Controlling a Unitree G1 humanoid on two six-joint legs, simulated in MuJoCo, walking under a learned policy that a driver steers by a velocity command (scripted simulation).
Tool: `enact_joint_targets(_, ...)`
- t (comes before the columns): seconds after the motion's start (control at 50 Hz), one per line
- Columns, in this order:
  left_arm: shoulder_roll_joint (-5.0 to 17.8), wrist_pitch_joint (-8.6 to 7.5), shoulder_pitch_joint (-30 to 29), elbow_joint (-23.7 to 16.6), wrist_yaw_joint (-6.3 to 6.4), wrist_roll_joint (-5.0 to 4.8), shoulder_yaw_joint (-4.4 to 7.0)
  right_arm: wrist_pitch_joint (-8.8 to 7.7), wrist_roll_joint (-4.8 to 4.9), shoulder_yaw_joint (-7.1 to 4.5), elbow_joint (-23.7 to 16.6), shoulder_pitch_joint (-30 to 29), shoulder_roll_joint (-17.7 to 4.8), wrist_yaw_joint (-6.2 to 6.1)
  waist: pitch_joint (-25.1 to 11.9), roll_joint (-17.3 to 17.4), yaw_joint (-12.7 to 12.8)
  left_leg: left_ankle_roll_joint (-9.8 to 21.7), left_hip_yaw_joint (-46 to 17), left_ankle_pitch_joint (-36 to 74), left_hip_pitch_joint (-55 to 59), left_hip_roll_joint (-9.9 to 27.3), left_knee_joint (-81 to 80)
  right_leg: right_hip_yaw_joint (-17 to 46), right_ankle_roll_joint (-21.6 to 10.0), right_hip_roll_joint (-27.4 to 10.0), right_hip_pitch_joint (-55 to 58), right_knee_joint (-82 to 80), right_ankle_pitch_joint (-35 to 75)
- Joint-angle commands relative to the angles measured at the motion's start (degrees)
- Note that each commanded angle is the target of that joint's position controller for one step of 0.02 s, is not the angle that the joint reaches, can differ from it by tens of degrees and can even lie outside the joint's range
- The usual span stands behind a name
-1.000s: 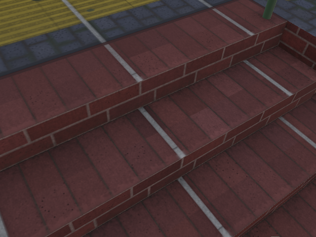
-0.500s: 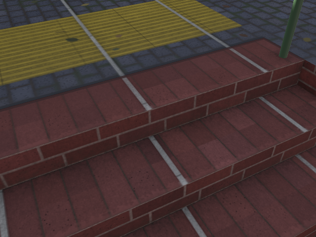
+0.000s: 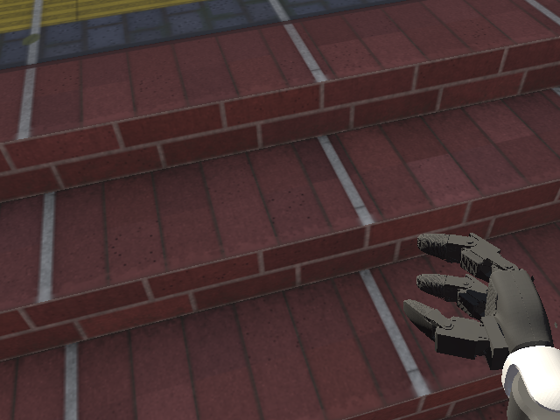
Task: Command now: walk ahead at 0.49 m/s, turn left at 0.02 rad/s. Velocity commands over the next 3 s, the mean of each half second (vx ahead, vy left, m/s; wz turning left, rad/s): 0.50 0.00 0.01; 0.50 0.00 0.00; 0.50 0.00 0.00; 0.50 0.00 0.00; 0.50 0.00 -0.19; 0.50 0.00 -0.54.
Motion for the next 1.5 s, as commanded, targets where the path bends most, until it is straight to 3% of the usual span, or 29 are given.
enact_joint_targets(0.02,8.9,-3.68,-0.4,-0.6,-2.31,-0.62,-0.30,-1.61,1.50,3.33,-0.1,11.0,8.8,3.27,-5.9,-9.1,-9.0,-3.1,-14.7,12.5,-23.1,-10.1,50.0,36.5,-9.3,-18.0,8.7,-9.3,48.3)
enact_joint_targets(0.04,20.3,-2.69,-3.4,-2.7,-1.21,-3.89,3.41,-0.95,1.85,3.64,-1.4,9.0,4.6,3.17,-4.9,-5.2,-7.9,-3.4,-17.9,21.2,-33.0,-6.0,37.9,52.0,-12.6,-26.7,11.8,-22.9,-9.1)
enact_joint_targets(0.08,7.1,-3.43,-0.4,0.5,1.71,-1.18,0.02,0.71,2.81,3.30,-6.7,-16.0,3.3,1.99,11.3,8.5,1.8,-5.5,-17.3,32.5,-43.9,-4.1,30.0,58.6,-11.3,-26.4,8.5,-31.3,-36.0)
enact_joint_targets(0.12,3.0,-4.94,0.7,1.7,2.85,0.07,-1.50,1.59,0.44,1.62,-4.4,-9.3,0.9,1.04,7.7,4.4,-0.1,-5.9,-16.0,40.1,-40.0,-5.0,32.7,48.1,-11.0,-21.7,13.2,-28.1,-25.1)
enact_joint_targets(0.22,-5.8,-2.46,9.2,7.0,3.21,-1.00,-3.86,-0.16,1.14,4.32,-1.7,-9.0,8.4,2.77,12.0,-1.0,1.2,-3.0,-11.8,35.7,-46.4,-5.9,29.5,24.6,-7.0,-13.5,13.7,-24.7,-15.1)
enact_joint_targets(0.28,-4.2,-1.47,5.4,7.4,4.55,-2.30,-3.32,-0.57,-0.44,6.54,-4.1,-14.2,9.9,3.24,10.5,-3.2,-0.5,-3.3,-2.3,31.4,-31.1,-2.7,9.8,17.3,-8.2,-11.4,2.8,-36.6,-6.4)
enact_joint_targets(0.36,-3.3,-1.67,1.7,8.9,3.14,-3.31,-3.11,-0.49,-0.93,3.70,3.4,-3.2,5.4,2.30,-0.6,-10.2,-6.6,1.5,7.0,25.7,3.4,-9.8,-11.3,2.5,-8.1,-7.5,8.3,-31.4,55.4)
enact_joint_targets(0.4,2.8,-1.93,2.2,9.0,2.92,-2.49,-1.76,-0.06,0.11,1.40,4.0,0.5,1.3,1.54,-3.6,-17.8,-9.8,4.3,7.7,12.5,8.6,-15.3,-22.2,3.5,-8.3,-10.1,19.4,-22.9,83.5)
enact_joint_targets(0.44,4.5,-1.64,-2.4,8.8,3.01,-2.36,-1.12,1.06,-0.07,-1.32,6.5,10.5,-3.9,1.44,-7.2,-22.4,-15.9,7.1,-0.8,13.5,18.8,-16.5,-41.4,4.5,-7.2,-11.7,23.9,-6.8,93.0)
enact_joint_targets(0.46,2.7,-2.78,-8.3,5.8,3.47,-2.17,-1.38,1.44,-1.60,-3.14,10.5,19.9,-8.3,2.12,-9.1,-16.1,-19.4,9.4,-16.1,13.7,30.2,-12.3,-51.0,8.1,-6.9,-9.6,12.4,8.0,79.4)
enact_joint_targets(0.48,-7.4,-4.54,-8.5,2.8,1.83,-2.70,-2.83,2.09,-3.35,-5.13,16.9,30.2,-15.1,1.94,-12.0,21.2,-16.4,18.5,-52.1,4.2,46.6,2.0,-76.8,11.6,-3.4,5.5,-17.9,32.3,15.2)
enact_joint_targets(0.5,-7.1,-7.02,-11.2,2.1,-0.77,-3.31,-2.14,1.57,-4.14,-4.26,19.7,32.0,-10.8,0.35,-12.7,15.6,-15.8,18.9,-72.7,-3.6,43.1,8.4,-88.8,26.4,-1.9,11.1,-26.6,61.8,5.7)
enact_joint_targets(0.54,-9.4,-8.08,-21.2,-5.3,-2.41,-4.79,-3.26,-0.02,-2.59,-2.04,25.4,27.5,-1.6,1.86,4.6,5.4,-8.0,10.9,-51.7,1.4,28.4,6.8,-82.8,25.1,-4.6,8.2,-39.9,74.5,9.8)
enact_joint_targets(0.58,-11.1,-6.96,-18.3,-5.1,-2.66,-4.46,-4.80,-0.43,-4.17,-0.43,30.2,25.0,5.4,2.69,5.5,1.6,-2.3,6.1,-32.8,16.0,22.5,1.9,-76.7,23.6,-6.3,6.3,-43.0,81.9,14.6)
enact_joint_targets(0.66,-13.3,-4.74,-18.5,-6.3,-3.02,-4.93,-7.23,-0.67,-3.92,-0.11,33.1,25.8,2.9,3.44,7.3,-0.5,1.6,3.7,-15.3,25.6,18.2,-2.4,-77.4,21.1,-4.7,4.7,-52.2,81.0,14.9)
enact_joint_targets(0.72,-11.6,-4.62,-27.3,-8.7,-1.95,-2.94,-7.83,-1.84,-3.94,0.84,33.0,27.6,0.6,2.19,6.1,0.4,-0.9,5.4,-9.1,29.5,9.2,-4.8,-80.8,12.4,-0.1,4.8,-46.5,69.6,24.8)
enact_joint_targets(0.86,-14.5,-5.39,-45.3,-14.2,-1.99,-4.76,-9.60,0.42,-3.50,-0.15,37.8,51.7,-1.0,-2.02,6.5,4.6,-13.4,8.4,-24.9,29.6,55.0,4.6,-82.0,10.3,3.8,-3.4,-86.7,74.8,10.2)
enact_joint_targets(0.94,-17.4,-6.29,-60.9,-23.1,-4.45,-4.51,-12.67,2.12,-0.69,-0.72,37.8,50.4,-0.9,-4.25,10.0,3.9,-14.8,9.4,-20.0,36.7,36.0,5.6,-102.4,1.9,4.0,-7.4,-57.4,47.9,4.1)
enact_joint_targets(0.96,-15.4,-6.40,-59.3,-22.2,-4.70,-5.07,-11.83,1.60,-0.51,-0.03,38.0,48.2,-0.3,-3.65,8.2,1.6,-12.5,8.0,-12.5,53.4,31.4,2.0,-103.9,-5.9,2.1,-3.7,-40.4,37.6,3.3)
enact_joint_targets(1.0,-9.6,-7.14,-44.7,-18.6,-3.87,-4.95,-8.33,-0.31,-2.57,-0.94,38.8,47.6,-7.4,-1.33,-1.8,14.4,-4.7,8.7,-6.8,114.2,41.0,1.8,-88.2,-7.7,-2.3,4.9,-19.2,35.9,-5.7)
enact_joint_targets(1.04,0.6,-5.80,-25.0,-12.7,-2.77,-4.97,-3.34,-0.62,-2.97,-3.03,37.3,41.7,-14.8,-1.41,-11.9,18.6,6.6,7.0,-8.9,130.7,49.2,2.6,-70.3,2.3,-6.4,6.0,-4.6,20.2,-4.6)
enact_joint_targets(1.06,3.3,-5.47,-13.3,-8.1,-2.12,-2.97,-1.45,-2.09,-2.81,-2.78,35.5,42.1,-10.3,-1.26,-21.1,8.3,8.0,4.8,-11.8,119.2,27.4,-1.3,-51.0,26.9,-12.4,-3.7,20.5,13.7,-7.9)
enact_joint_targets(1.08,10.2,-4.14,-3.5,-2.3,-0.82,-1.62,0.93,-3.79,-3.04,-1.42,34.7,40.4,-3.4,0.32,-29.2,-16.3,7.2,3.7,-16.3,49.2,15.4,-15.1,-27.1,58.9,-18.1,-16.6,31.7,-14.2,-10.2)
enact_joint_targets(1.1,5.6,-3.88,-4.7,-0.7,0.40,-0.40,-0.12,-5.17,-2.69,-2.83,35.4,38.2,-2.5,2.75,-27.7,-10.7,5.8,3.3,-27.7,37.1,9.6,-18.5,1.6,67.8,-16.2,-19.5,25.9,-21.1,-11.2)
enact_joint_targets(1.14,-7.4,-4.62,-14.2,5.4,-1.37,-1.90,-3.69,-4.59,-1.21,-1.49,23.2,20.5,2.4,3.69,-5.3,-2.9,-1.9,6.8,-21.3,37.8,-5.5,-14.7,19.1,43.0,-8.3,-15.7,4.3,-16.0,-10.3)
enact_joint_targets(1.2,-15.0,-5.79,-16.2,11.3,-3.78,-0.90,-5.14,-2.98,-0.86,1.88,20.2,23.7,7.6,3.92,1.0,0.9,-10.7,11.5,-22.4,41.7,-14.5,-13.7,26.2,17.3,-1.1,-7.1,-4.3,-11.6,5.0)
enact_joint_targets(1.34,-10.2,-5.30,-13.8,14.9,-3.07,-0.83,-6.77,0.31,-1.57,5.10,15.9,15.3,6.8,2.12,6.5,-3.6,-12.4,4.9,-15.4,48.1,-28.7,-12.3,24.7,7.4,0.9,-5.4,-16.5,-19.3,2.4)
enact_joint_targets(1.4,-7.3,-5.28,-3.7,17.8,-0.67,-1.27,-6.27,-0.51,-1.77,6.45,11.7,1.0,6.9,1.00,4.7,-5.5,-5.3,1.4,-5.6,44.8,-29.9,-10.7,14.4,11.2,-2.5,-7.4,-10.5,-26.6,5.5)
enact_joint_targets(1.5,-5.1,-3.51,3.8,19.7,3.01,-3.48,-4.76,-1.51,-1.48,6.74,9.0,-8.4,6.8,3.65,2.4,-2.6,-2.9,2.8,0.0,30.7,-25.3,-5.0,-10.0,11.7,-4.5,-12.4,17.3,-30.3,33.7)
